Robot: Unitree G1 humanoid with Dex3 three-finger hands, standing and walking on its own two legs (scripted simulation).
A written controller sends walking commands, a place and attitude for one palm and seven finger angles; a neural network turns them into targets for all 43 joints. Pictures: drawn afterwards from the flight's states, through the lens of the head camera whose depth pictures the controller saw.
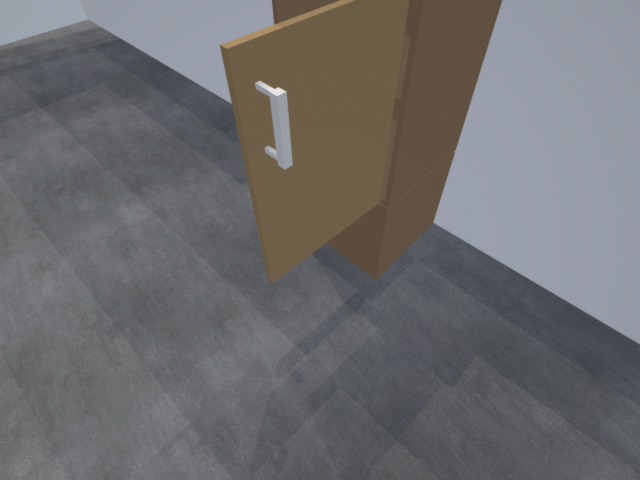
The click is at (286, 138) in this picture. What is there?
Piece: cupboard door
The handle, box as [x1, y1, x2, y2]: [255, 81, 292, 169]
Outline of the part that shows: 258,81 255,82 256,88 270,97 276,145 275,150 269,146 265,147 265,152 276,159 278,164 284,169 292,164 286,92 278,87 274,89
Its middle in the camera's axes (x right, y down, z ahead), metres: -0.08 -0.19 +0.65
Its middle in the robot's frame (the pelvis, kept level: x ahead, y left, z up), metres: +0.63 +0.11 +0.10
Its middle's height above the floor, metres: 0.89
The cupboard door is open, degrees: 88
